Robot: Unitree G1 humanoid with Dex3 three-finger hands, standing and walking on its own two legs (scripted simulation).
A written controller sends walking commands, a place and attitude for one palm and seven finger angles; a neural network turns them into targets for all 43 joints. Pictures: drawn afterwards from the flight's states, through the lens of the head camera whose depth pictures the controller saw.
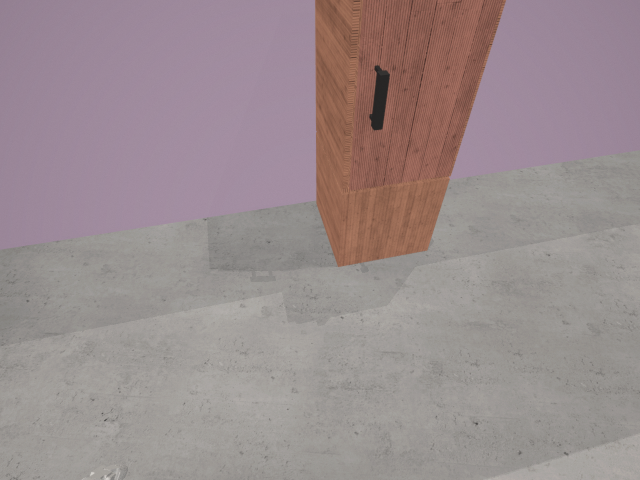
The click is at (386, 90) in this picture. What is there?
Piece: cupboard door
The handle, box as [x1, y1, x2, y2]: [369, 65, 389, 129]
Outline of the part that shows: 376,65 374,68 377,72 373,112 369,115 369,117 372,121 371,126 373,129 380,129 382,128 389,74 386,70 383,71 378,65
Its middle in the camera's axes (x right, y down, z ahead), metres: +0.15 -0.37 +1.01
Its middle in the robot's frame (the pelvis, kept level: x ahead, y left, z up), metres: +1.01 -0.09 -0.02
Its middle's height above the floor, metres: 0.76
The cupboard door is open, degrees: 0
